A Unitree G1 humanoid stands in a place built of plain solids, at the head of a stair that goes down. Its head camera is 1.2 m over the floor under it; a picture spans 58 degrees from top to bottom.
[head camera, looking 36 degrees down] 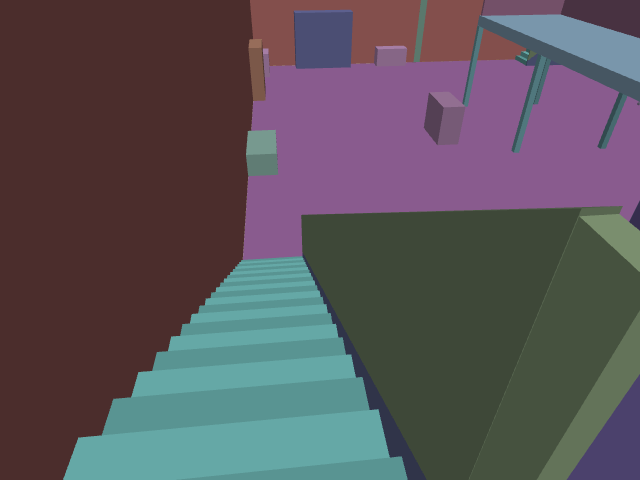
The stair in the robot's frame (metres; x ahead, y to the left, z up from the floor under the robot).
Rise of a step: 0.19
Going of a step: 0.29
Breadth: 1.16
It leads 6 degrees to the left of straight ahead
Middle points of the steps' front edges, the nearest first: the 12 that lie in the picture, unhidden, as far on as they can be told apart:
0.95 0.34 -0.37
1.24 0.37 -0.56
1.53 0.40 -0.74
1.82 0.43 -0.93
2.10 0.46 -1.11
2.39 0.49 -1.30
2.68 0.52 -1.48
2.97 0.55 -1.67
3.26 0.58 -1.85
3.55 0.61 -2.04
3.84 0.64 -2.23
4.13 0.67 -2.41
